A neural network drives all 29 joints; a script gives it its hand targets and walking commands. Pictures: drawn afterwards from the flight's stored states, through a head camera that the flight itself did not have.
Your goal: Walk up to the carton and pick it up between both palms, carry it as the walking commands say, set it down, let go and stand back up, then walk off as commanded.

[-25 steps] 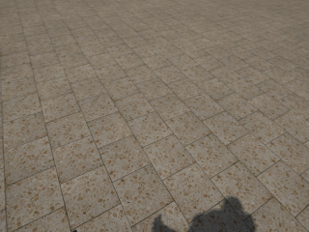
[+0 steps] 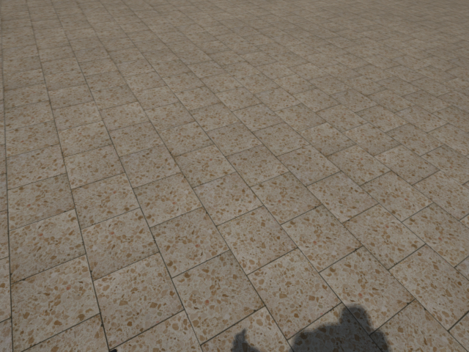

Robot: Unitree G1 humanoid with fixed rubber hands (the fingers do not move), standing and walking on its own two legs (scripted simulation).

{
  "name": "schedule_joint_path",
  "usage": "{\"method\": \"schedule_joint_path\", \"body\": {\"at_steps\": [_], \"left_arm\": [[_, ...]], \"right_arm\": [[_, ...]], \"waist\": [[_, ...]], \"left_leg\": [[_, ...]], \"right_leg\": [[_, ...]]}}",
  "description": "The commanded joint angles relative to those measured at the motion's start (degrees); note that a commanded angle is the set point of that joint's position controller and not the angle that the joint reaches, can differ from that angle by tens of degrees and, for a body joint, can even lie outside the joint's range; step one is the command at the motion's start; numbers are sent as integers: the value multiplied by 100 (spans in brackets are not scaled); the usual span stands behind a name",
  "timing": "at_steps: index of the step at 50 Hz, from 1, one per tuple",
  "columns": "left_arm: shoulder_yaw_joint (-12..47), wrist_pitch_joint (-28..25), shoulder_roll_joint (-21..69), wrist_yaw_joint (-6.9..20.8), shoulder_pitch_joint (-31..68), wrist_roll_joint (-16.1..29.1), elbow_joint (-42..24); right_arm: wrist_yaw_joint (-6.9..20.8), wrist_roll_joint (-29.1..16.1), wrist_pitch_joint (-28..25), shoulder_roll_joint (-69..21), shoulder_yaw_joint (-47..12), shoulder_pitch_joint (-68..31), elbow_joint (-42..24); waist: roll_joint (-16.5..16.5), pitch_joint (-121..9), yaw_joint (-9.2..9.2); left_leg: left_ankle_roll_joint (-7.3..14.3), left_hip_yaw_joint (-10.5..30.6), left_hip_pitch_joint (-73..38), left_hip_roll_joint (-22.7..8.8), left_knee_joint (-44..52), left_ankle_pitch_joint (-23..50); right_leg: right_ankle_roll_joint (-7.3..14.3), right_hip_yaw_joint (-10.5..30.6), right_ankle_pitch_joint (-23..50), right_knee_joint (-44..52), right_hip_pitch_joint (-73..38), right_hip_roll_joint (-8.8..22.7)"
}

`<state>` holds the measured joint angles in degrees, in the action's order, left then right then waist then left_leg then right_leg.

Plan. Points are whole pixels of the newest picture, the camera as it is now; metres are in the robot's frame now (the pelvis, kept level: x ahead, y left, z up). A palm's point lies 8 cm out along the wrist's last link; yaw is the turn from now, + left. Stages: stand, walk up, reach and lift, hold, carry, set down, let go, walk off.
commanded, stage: walk off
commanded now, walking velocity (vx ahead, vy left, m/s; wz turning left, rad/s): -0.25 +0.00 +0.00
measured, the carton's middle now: out of the picture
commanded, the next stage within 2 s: none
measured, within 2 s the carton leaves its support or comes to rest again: neither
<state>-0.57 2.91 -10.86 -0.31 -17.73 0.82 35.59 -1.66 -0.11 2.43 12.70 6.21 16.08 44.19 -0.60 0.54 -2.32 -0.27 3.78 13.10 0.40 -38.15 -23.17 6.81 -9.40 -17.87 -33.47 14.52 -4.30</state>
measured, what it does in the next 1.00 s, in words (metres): walks backwards: left foot, then right foot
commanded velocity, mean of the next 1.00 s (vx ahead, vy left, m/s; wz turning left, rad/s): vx -0.25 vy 0.00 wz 0.00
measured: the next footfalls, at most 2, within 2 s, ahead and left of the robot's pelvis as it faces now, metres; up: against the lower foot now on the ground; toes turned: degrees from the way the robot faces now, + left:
left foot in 0.44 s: -0.05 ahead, +0.14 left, +0.00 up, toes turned -3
right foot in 0.84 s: -0.17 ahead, -0.07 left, +0.00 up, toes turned -6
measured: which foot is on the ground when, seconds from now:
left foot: down 0.00-0.16, up 0.18-0.42, down 0.44-0.86, up 0.88-1.00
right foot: down 0.00-0.46, up 0.48-0.82, down 0.84-1.00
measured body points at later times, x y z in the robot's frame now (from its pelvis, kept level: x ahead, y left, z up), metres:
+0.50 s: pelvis -0.09 +0.04 -0.01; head -0.07 +0.07 +0.44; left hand +0.02 +0.26 -0.14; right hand -0.04 -0.24 -0.11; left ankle -0.09 +0.14 -0.72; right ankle -0.01 -0.04 -0.70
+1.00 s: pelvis -0.25 +0.00 +0.00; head -0.22 -0.01 +0.45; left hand -0.11 +0.23 -0.11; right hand -0.19 -0.27 -0.14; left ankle -0.21 +0.12 -0.64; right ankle -0.21 -0.07 -0.72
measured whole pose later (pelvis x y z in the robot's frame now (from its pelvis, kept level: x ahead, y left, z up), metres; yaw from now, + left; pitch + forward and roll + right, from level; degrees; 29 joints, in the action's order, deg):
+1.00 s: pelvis -0.25 +0.00 +0.00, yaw -1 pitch -3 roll +0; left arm -0.6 6.3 -12.6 -1.1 -13.3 0.8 36.4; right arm -1.3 -0.1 5.6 12.0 6.2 15.2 44.2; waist 0.3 6.1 -2.3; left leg -1.2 3.8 33.0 4.3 -69.1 -25.0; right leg 5.2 -6.4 -16.5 -36.3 17.6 -1.9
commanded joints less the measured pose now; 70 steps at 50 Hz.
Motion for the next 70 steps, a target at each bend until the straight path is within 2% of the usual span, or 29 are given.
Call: {"method": "schedule_joint_path", "body": {"at_steps": [1, 5, 7, 12, 15, 18, 20, 21, 22, 23, 24, 26, 30, 35, 39, 41, 42, 43, 44, 45, 46, 48, 50, 55, 63, 67, 68, 69, 70], "left_arm": [[-211, -193, -821, -152, -115, -196, -32], [-234, -101, -975, -192, -159, -193, 34], [-251, -39, -1029, -217, -40, -236, -19], [-287, 9, -1032, -241, 177, -258, -84], [-316, 75, -1034, -275, 284, -249, -110], [-369, 166, -1039, -262, 427, -234, -159], [-382, 195, -1092, -231, 584, -223, -235], [-390, 218, -1014, -205, 474, -179, -195], [-359, 217, -759, -165, 390, -90, -269], [-290, 283, -741, -140, 616, -80, -408], [-297, 322, -806, -105, 534, -90, -433], [-300, 321, -633, -56, 295, -191, -241], [-323, 298, -765, -95, 727, -163, -376], [-242, 120, -664, -58, 901, -24, -454], [-166, 154, -544, -62, 318, 59, -49], [-193, 136, -540, -78, -421, 14, 261], [-313, 101, -1041, -70, -682, -100, 294], [-367, 81, -1469, -74, -469, -116, 172], [-409, 126, -1662, -131, -328, -172, 196], [-372, 111, -1354, -157, 306, -221, 115], [-303, 118, -1069, -159, 569, -224, 65], [-268, 90, -1003, -231, 1016, -289, -131], [-235, 61, -817, -248, 882, -271, -93], [-243, 41, -784, -296, 701, -190, -68], [-362, 142, -1135, -373, 830, -221, 0], [-460, 237, -1231, -341, 608, -187, 83], [-474, 265, -1194, -347, 703, -169, 88], [-427, 266, -941, -318, 543, -120, 35], [-438, 264, -843, -225, 599, -14, -150]], "right_arm": [[60, 128, -244, 482, -139, 191, -222], [11, 110, -80, 383, -139, 205, -255], [12, 146, 38, 271, -153, 141, -303], [104, 231, 133, 350, -54, 103, -376], [80, 212, 145, 375, -34, 286, -326], [123, 147, 163, 255, -94, 593, -246], [146, 78, 117, 284, -119, 800, -131], [159, 106, 78, 406, -110, 786, -169], [135, 168, 47, 900, -10, 771, -231], [87, 158, 38, 1241, 24, 506, -349], [7, 225, 16, 1270, -57, 202, -307], [-28, 244, -29, 1138, 6, -381, -480], [34, 199, -32, 965, -3, -140, -517], [-3, 200, -95, 961, 65, 684, -268], [-23, 224, 14, 986, 117, 145, -335], [6, 133, 34, 940, 113, -242, -385], [9, 86, 14, 630, 73, -162, -403], [-31, 158, 57, 273, 43, -144, -484], [-105, 336, 133, 630, 155, -537, -569], [-60, 317, 216, 725, 208, -491, -526], [-5, 291, 281, 636, 228, -235, -322], [60, 218, 379, 565, 219, 114, -208], [67, 238, 340, 604, 216, 315, -141], [64, 173, 348, 711, 218, 13, -230], [148, -13, 346, 565, 52, 611, -187], [159, -76, 288, 460, -19, 1305, 174], [136, -45, 260, 445, -28, 1633, 320], [108, 37, 232, 696, 32, 1646, 288], [90, 186, 250, 1214, 156, 1069, -8]], "waist": [[-84, -127, 320], [-396, 33, 278], [-750, 262, 294], [-935, 380, 234], [-876, 319, 177], [-1071, 251, 101], [-766, 116, -13], [-331, 237, -39], [1299, 312, -124], [1781, 584, -181], [1427, 812, 125], [537, 718, 376], [1090, 530, 112], [1366, -693, -279], [1653, -868, 34], [1224, -962, 505], [86, -1001, 612], [-1308, -673, 602], [-826, -332, 696], [-564, 264, 338], [-308, 558, 169], [-684, 711, -58], [-533, 238, 40], [-459, 74, 209], [-1136, -84, -5], [-1560, -285, 103], [-1375, -148, -77], [-222, 254, -177], [2317, 742, -218]], "left_leg": [[143, 274, 332, -410, 551, 2630], [-14, -107, 319, -242, -275, 1579], [-46, -327, 602, -116, -706, 3], [-53, -577, 717, -83, -2175, -1104], [-38, -701, 595, -128, -1957, -898], [51, -773, 176, -285, -866, -301], [88, -742, -245, -229, 360, 751], [225, -191, -243, -481, 956, 1035], [824, 1789, 101, -1799, 1978, 1566], [1461, 2737, 1451, -2644, 2527, 2422], [1556, 2449, 2272, -2627, 2541, 2529], [1316, 1602, 1989, -1977, 2155, 2945], [1003, 1381, 881, -1434, 1575, 3918], [1050, 1820, -1886, -1586, 961, 5702], [877, 1681, -787, -1458, 1104, 4744], [506, 1265, 610, -1067, 735, 3125], [117, 666, 1840, -388, -175, 1278], [-225, 12, 2705, 678, -2003, -1313], [-203, 344, 2470, 395, -3292, -1340], [-139, 521, 2144, 369, -3937, -772], [-90, 604, 1928, 403, -4034, -313], [-204, 465, 2084, 418, -4403, -15], [-293, 251, 2030, 560, -4777, -21], [-372, 180, 2152, 525, -4440, -153], [-94, -417, 292, 135, -1362, -906], [241, -971, -726, 103, 807, -676], [432, -1088, -1040, 77, 1422, -258], [736, 43, -520, -462, 2410, -596], [1520, 3358, 1086, -2620, 2967, -1299]], "right_leg": [[-198, 1125, 2825, 657, -665, 1394], [105, 1439, 3406, 974, -166, 2090], [361, 1672, 3222, 1296, 8, 2443], [770, 1801, 2322, 1649, 517, 2612], [731, 1774, 1669, 1674, 543, 2570], [461, 1541, 824, 1618, 643, 2309], [139, 1311, 368, 1349, 712, 1933], [-111, 1131, -102, 852, 904, 1652], [-496, 442, -1054, -661, 1233, 668], [-635, 745, -2309, -2455, 880, 166], [-573, 1431, -2194, -3620, 499, 97], [-620, 1423, -1446, -4331, 745, 93], [-768, 1045, -1354, -4186, 1373, 116], [-1024, 1071, -1954, -2076, 1734, 340], [-833, 1111, -1570, -486, 370, 454], [-655, 810, -113, 878, -979, 468], [-452, 1839, 351, 1479, -1726, 1477], [4, 3128, 2050, 1566, -1239, 3134], [453, 3115, 2017, 1923, -60, 3502], [416, 2825, 1319, 2106, 860, 3270], [3, 2307, -11, 2378, 1294, 2698], [-149, 2018, -141, 2188, 1147, 2112], [218, 1848, 556, 1897, 578, 2123], [469, 1966, 116, 2041, -98, 2367], [45, 2116, -1162, 2629, 274, 2241], [-468, 1779, -1169, 2784, 114, 1925], [-829, 1254, -1197, 2449, 490, 1499], [-1188, 720, -1597, 1083, 878, 762], [-1118, 320, -2235, -2129, 1711, -140]]}}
